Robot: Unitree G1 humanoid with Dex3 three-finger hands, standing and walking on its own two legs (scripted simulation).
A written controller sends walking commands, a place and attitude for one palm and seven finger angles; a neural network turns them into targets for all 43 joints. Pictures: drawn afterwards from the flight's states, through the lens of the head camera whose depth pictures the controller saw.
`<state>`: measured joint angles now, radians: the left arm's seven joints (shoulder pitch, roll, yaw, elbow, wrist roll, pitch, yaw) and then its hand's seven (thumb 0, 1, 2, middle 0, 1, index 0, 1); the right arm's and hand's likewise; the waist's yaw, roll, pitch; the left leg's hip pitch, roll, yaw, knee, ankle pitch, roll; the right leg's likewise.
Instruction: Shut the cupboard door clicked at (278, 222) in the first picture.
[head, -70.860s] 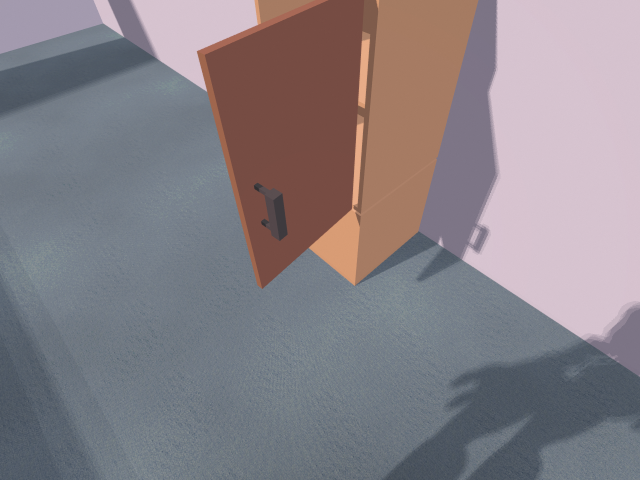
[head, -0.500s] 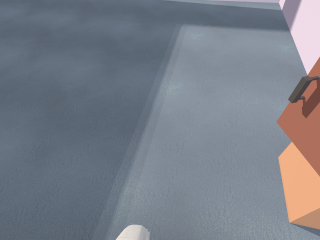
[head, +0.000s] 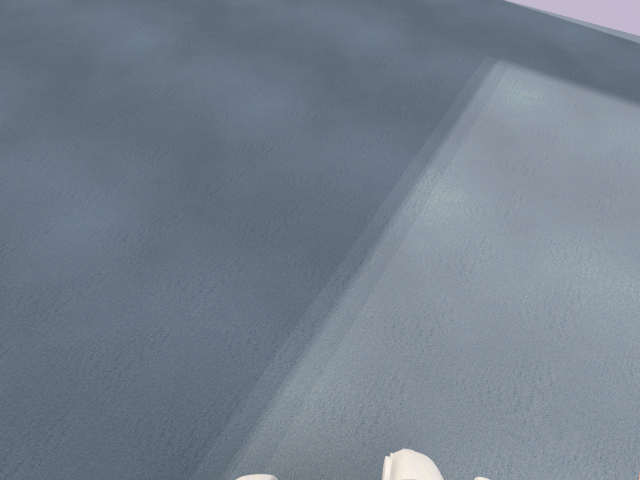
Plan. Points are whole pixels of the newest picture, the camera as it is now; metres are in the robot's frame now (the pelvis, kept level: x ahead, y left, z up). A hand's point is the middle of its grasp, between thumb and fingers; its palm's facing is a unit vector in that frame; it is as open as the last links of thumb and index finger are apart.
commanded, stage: walk to a spot facing it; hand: left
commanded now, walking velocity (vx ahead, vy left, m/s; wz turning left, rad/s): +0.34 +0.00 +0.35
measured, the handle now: out of the picture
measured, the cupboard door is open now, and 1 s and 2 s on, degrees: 26 26 26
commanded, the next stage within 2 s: turn to face it in 0.44 s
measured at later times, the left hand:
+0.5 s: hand (242, 382) +0.26 +0.14 -0.14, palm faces +0.24 -0.95 -0.20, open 7.3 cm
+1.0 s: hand (215, 413) +0.22 +0.18 -0.17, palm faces +0.24 -0.95 -0.19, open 7.4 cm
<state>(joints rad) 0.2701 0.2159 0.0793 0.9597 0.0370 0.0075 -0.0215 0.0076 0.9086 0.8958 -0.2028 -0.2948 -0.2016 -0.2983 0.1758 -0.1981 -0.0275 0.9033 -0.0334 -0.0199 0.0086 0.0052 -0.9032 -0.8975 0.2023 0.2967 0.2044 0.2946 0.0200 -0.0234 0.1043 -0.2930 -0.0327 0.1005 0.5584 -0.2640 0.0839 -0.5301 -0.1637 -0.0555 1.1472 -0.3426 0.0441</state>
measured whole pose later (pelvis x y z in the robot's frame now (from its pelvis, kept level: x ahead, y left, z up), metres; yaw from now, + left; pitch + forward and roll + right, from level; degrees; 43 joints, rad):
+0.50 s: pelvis +0.19 -0.05 +0.01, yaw +15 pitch +0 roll +1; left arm 0.17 0.13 0.05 0.89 0.02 -0.05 0.01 -0.01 0.91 0.90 -0.21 -0.30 -0.21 -0.30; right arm 0.29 -0.21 -0.07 1.00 -0.03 0.04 0.02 0.01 -0.91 -0.90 0.20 0.30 0.20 0.29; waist -0.06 0.02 0.09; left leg -0.53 0.03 0.03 1.19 -0.37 -0.01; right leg -0.24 -0.09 -0.23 0.50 -0.26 -0.02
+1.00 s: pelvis +0.25 -0.01 +0.00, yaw +7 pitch -1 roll -1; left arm 0.30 0.16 0.07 0.99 0.03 0.07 -0.02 0.00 0.91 0.90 -0.20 -0.29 -0.20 -0.30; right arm 0.05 -0.16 -0.01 0.92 -0.03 0.04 -0.01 0.01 -0.90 -0.90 0.21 0.30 0.21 0.30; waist 0.07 0.03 0.10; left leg -0.26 0.12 0.24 0.60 -0.31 0.03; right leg -0.35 -0.04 -0.10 0.82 -0.44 0.03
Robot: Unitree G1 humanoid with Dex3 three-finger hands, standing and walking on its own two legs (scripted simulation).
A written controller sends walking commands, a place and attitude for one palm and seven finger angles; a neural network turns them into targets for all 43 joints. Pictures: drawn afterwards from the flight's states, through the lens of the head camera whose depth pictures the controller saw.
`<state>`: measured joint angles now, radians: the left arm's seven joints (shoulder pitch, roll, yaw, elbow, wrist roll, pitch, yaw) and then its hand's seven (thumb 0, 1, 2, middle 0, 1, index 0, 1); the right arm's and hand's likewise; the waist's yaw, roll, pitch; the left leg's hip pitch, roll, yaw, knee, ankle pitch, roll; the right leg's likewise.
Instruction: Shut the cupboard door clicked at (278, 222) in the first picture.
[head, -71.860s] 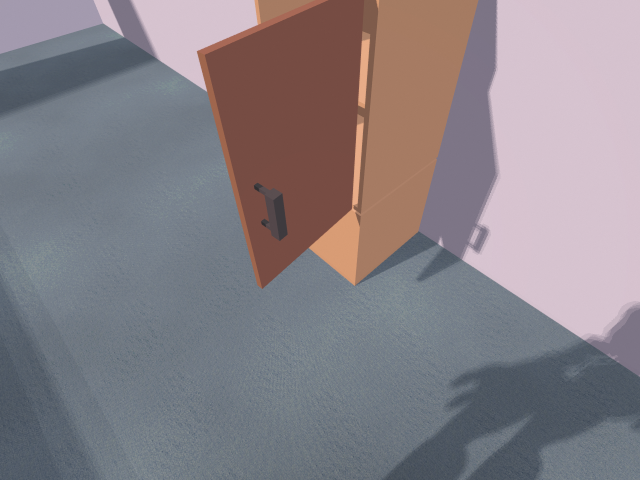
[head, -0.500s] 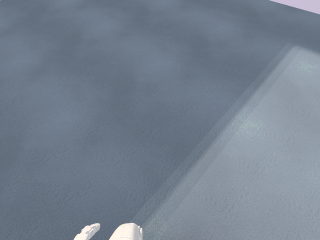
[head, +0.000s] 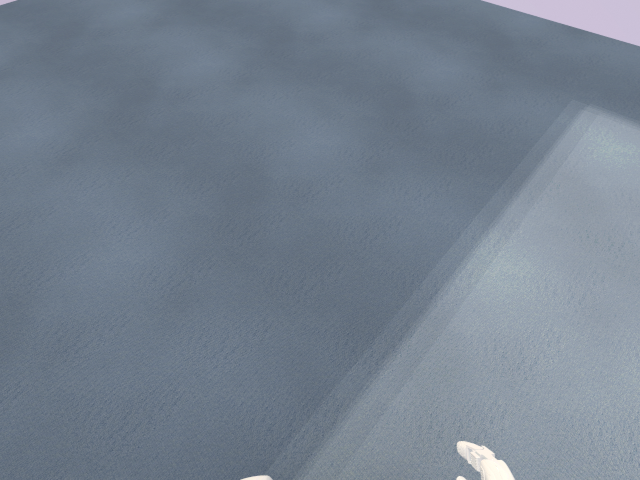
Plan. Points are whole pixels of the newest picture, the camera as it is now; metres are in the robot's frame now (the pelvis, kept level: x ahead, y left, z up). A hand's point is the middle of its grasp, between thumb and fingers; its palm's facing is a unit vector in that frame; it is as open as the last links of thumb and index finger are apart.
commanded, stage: turn to face it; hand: left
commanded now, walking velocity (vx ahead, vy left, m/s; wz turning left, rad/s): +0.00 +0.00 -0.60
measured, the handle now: out of the picture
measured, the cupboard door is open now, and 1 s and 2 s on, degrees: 26 26 26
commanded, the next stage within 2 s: none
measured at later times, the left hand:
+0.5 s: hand (208, 431) +0.19 +0.20 -0.17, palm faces -0.26 -0.94 -0.23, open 7.4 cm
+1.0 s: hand (281, 411) +0.23 +0.10 -0.15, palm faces -0.57 -0.78 -0.24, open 7.4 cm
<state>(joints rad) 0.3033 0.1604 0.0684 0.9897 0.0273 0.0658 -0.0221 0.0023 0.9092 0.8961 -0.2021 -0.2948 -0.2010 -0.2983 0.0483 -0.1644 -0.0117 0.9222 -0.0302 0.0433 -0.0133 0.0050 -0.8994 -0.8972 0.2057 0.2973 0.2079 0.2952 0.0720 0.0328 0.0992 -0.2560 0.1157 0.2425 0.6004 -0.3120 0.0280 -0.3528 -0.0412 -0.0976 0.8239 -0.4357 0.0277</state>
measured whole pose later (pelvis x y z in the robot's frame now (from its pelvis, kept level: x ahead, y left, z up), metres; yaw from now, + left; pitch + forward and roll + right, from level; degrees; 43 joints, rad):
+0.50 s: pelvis +0.03 +0.02 +0.00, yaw -18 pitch +1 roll -1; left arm 0.14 0.28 0.08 0.89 0.02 0.08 -0.02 0.00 0.91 0.90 -0.20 -0.30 -0.20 -0.30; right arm 0.19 -0.23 -0.02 0.88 -0.03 0.02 -0.03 0.01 -0.90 -0.90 0.20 0.30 0.20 0.29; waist 0.01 -0.04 0.09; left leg -0.29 0.05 0.07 0.59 -0.32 0.00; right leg -0.42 0.05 0.06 0.88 -0.49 0.02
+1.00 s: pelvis +0.04 -0.01 +0.00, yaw -35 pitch +1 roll +0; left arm 0.16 0.20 0.04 0.87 0.02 0.05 -0.01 0.00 0.90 0.90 -0.21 -0.30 -0.21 -0.30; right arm 0.16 -0.27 -0.05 0.88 -0.02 0.07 -0.02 0.01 -0.90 -0.90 0.20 0.30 0.20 0.29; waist -0.02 0.03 0.12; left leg -0.50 0.08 0.03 1.07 -0.42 -0.08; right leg -0.25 0.03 0.02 0.54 -0.30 -0.03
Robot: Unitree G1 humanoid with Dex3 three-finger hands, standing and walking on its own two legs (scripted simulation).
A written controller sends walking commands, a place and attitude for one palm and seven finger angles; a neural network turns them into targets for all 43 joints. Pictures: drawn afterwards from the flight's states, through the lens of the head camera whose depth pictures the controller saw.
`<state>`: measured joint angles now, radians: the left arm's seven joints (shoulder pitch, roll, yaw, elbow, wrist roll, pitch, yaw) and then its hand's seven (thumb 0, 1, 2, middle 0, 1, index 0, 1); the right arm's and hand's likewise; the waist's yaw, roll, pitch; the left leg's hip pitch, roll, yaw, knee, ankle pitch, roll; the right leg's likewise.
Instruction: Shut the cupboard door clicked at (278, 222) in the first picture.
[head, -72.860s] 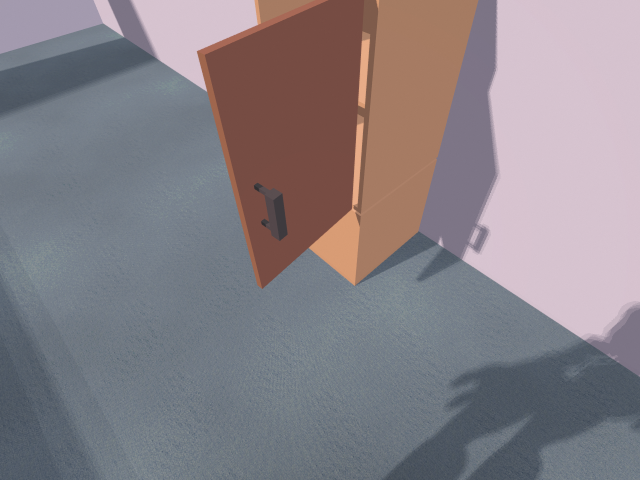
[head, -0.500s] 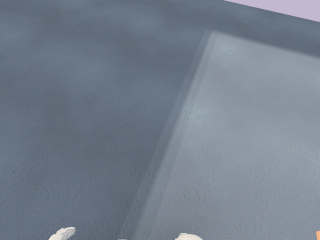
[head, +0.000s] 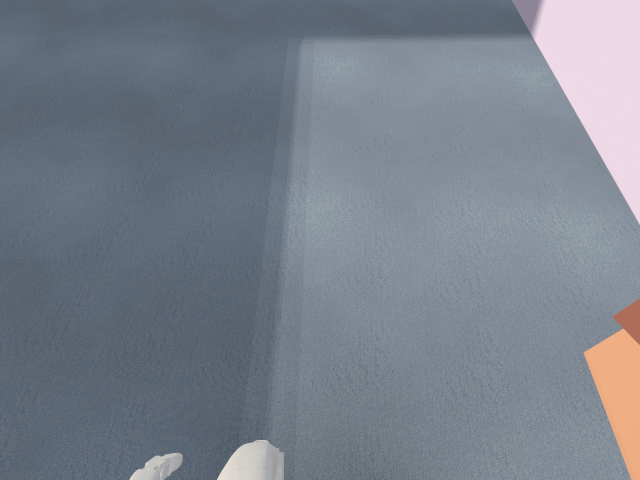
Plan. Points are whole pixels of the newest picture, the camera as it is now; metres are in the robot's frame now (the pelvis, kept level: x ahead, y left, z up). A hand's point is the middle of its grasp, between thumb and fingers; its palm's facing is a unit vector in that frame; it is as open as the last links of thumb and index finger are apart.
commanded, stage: turn to face it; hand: left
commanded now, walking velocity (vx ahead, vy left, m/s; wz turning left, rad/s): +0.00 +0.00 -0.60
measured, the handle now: out of the picture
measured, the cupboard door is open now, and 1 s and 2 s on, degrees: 26 26 26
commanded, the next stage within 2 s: take the last steps up to it in 1.72 s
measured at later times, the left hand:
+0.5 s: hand (201, 423) +0.20 +0.19 -0.16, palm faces -0.30 -0.93 -0.23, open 7.4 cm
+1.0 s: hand (245, 393) +0.25 +0.14 -0.18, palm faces -0.55 -0.81 -0.18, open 7.4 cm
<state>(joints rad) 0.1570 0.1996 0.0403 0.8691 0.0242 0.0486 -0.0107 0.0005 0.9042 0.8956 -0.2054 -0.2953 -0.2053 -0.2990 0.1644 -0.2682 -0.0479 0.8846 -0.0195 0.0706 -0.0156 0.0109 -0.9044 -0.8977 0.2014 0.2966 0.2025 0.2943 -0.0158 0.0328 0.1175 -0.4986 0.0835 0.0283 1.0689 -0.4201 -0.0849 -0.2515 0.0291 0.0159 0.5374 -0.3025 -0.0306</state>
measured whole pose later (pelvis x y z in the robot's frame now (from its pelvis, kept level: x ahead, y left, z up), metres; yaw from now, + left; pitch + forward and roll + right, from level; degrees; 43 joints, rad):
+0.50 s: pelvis +0.03 +0.02 +0.00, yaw -19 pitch +1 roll -2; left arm 0.12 0.27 0.08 0.87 0.02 0.08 -0.05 0.00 0.91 0.90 -0.20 -0.29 -0.20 -0.30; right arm 0.21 -0.22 -0.02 0.87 -0.04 0.03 -0.01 0.01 -0.90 -0.90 0.21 0.30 0.21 0.30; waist 0.00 0.02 0.12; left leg -0.22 0.16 0.22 0.56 -0.34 -0.02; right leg -0.39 -0.03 -0.07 0.83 -0.44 0.04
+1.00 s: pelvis +0.07 +0.02 +0.00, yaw -36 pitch +1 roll -2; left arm 0.17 0.26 0.07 0.90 0.02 0.08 -0.03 0.00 0.91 0.90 -0.21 -0.30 -0.20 -0.30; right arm 0.18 -0.21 0.00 0.84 -0.03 0.02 -0.02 0.01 -0.90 -0.90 0.20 0.30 0.20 0.29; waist 0.02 -0.05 0.08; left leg -0.32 0.07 0.10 0.62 -0.32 0.02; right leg -0.44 0.05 0.05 0.99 -0.52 0.03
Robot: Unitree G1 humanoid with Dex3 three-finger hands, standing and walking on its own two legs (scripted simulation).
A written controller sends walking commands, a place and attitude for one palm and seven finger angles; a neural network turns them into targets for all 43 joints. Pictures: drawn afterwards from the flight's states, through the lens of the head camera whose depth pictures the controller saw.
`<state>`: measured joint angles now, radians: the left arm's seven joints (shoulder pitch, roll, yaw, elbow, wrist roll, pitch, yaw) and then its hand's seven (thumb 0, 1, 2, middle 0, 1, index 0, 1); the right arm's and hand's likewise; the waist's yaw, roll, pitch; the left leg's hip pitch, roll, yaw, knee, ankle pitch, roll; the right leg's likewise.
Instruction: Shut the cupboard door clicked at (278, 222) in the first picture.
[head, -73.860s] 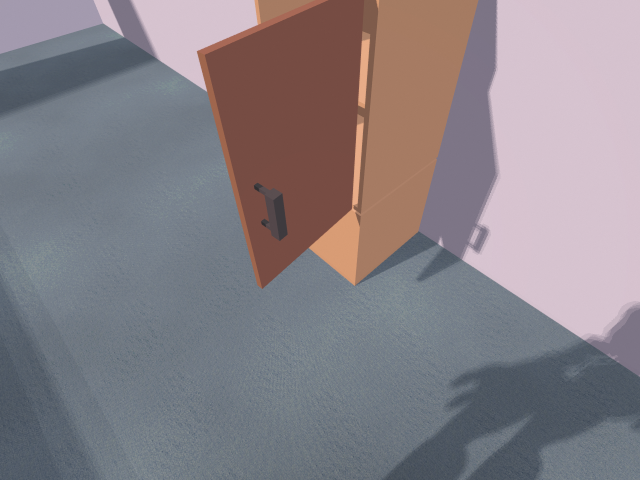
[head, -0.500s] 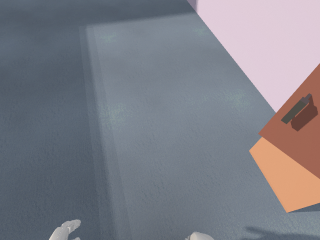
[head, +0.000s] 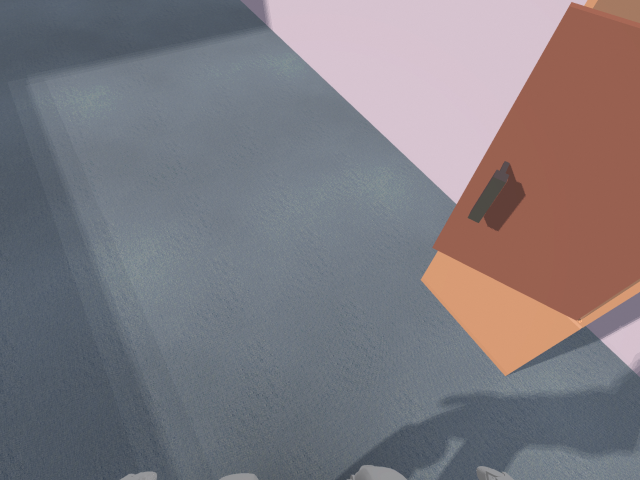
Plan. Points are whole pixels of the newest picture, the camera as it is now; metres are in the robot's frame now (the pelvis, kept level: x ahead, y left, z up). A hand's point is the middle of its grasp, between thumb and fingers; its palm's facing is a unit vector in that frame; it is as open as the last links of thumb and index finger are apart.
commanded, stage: turn to face it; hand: left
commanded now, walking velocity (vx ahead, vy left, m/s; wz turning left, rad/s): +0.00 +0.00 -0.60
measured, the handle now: (490, 191) +0.65 -0.30 -0.07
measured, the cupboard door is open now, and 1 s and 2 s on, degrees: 26 26 26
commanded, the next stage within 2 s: take the last steps up to it in 0.72 s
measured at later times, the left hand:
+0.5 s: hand (230, 450) +0.17 +0.13 -0.15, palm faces -0.28 -0.92 -0.26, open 7.4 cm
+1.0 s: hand (239, 423) +0.21 +0.12 -0.16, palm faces -0.43 -0.88 -0.19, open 7.4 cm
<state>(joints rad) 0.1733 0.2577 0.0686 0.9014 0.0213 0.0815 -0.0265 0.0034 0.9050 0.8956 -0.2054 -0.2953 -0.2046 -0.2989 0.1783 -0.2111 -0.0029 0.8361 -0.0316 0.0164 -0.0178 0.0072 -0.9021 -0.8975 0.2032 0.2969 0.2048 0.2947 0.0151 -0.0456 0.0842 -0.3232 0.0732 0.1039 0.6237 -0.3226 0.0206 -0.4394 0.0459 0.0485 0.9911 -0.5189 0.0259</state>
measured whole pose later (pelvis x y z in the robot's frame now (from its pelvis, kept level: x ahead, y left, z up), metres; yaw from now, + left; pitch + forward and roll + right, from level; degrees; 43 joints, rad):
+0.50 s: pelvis +0.02 -0.04 +0.00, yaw -16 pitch +1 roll +0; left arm 0.15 0.20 0.04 0.89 0.02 0.04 -0.01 0.00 0.91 0.90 -0.20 -0.30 -0.20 -0.30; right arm 0.20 -0.28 -0.05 0.91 -0.02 0.07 -0.01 0.01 -0.90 -0.90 0.20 0.30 0.20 0.29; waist -0.03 0.05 0.09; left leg -0.49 0.09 0.04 1.09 -0.43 -0.08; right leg -0.26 0.01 -0.01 0.53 -0.29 -0.02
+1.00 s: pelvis +0.05 -0.02 +0.01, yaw -26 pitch +1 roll -2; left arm 0.17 0.23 0.06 0.97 0.03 0.08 -0.04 0.00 0.91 0.90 -0.20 -0.29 -0.20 -0.30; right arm 0.26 -0.18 -0.01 0.96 -0.04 0.01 -0.02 0.01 -0.90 -0.90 0.21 0.30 0.21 0.30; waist -0.02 0.01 0.06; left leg -0.21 0.11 0.16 0.49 -0.30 0.01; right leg -0.35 -0.01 -0.05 0.81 -0.47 0.02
